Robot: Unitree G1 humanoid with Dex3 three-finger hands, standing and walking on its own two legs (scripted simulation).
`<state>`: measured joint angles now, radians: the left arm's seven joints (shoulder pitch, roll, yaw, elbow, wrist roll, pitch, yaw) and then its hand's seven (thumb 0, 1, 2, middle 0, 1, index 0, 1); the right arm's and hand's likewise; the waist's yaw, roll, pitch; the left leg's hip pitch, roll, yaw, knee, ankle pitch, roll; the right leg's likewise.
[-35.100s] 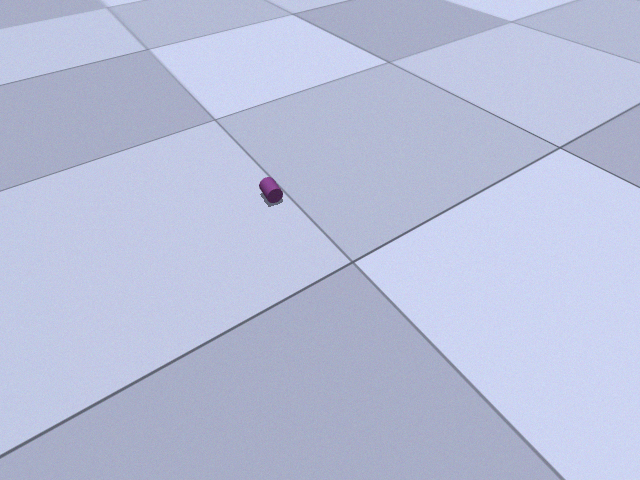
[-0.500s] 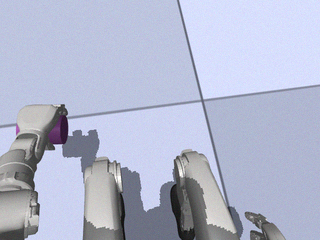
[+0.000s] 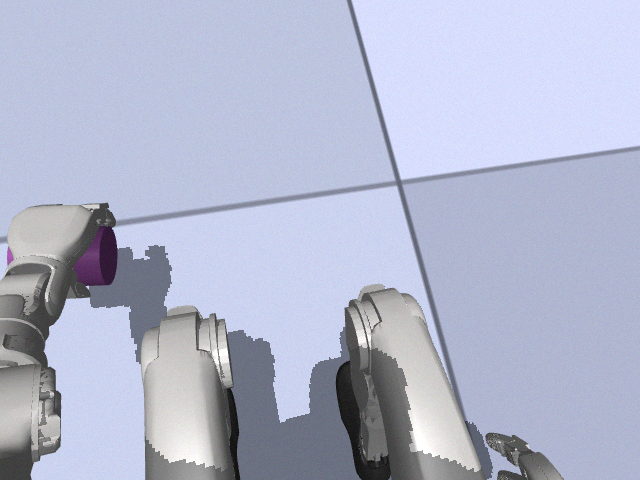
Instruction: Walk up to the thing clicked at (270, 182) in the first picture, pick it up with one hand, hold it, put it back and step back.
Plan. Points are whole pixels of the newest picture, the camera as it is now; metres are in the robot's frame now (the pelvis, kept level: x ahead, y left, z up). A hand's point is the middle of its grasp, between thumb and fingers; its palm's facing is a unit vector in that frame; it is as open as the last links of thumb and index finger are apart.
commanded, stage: lower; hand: left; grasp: from above
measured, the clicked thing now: (67, 256) +0.41 +0.32 -0.20
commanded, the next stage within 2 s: rest in 0.34 s
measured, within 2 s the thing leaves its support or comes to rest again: rests again in 1.98 s
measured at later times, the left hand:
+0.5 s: hand (91, 265) +0.40 +0.30 -0.23, palm faces -0.46 -0.07 -0.88, open 10.8 cm
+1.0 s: hand (106, 264) +0.41 +0.30 -0.28, palm faces -0.47 -0.09 -0.88, open 10.7 cm
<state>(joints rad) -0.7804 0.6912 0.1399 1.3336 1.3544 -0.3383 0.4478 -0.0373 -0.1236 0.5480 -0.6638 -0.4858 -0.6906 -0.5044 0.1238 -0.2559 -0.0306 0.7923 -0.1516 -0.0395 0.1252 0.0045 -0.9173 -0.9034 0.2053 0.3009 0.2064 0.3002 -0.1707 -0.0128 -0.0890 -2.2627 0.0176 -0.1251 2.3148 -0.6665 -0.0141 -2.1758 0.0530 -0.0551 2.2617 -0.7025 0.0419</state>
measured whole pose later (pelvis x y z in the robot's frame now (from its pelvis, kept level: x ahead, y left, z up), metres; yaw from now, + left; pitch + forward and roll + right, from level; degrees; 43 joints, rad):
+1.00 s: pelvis +0.01 +0.00 -0.06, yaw -4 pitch +30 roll -9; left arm -0.80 0.80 0.21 1.49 1.38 -0.36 0.56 -0.03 -0.06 0.47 -0.65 -0.44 -0.68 -0.46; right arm 0.04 -0.26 0.07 0.80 -0.23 -0.07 0.16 0.00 -0.90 -0.89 0.21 0.30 0.21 0.30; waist -0.23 -0.09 0.04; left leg -2.37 0.02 -0.21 2.55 -0.72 -0.03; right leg -2.27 0.08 -0.11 2.45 -0.72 0.05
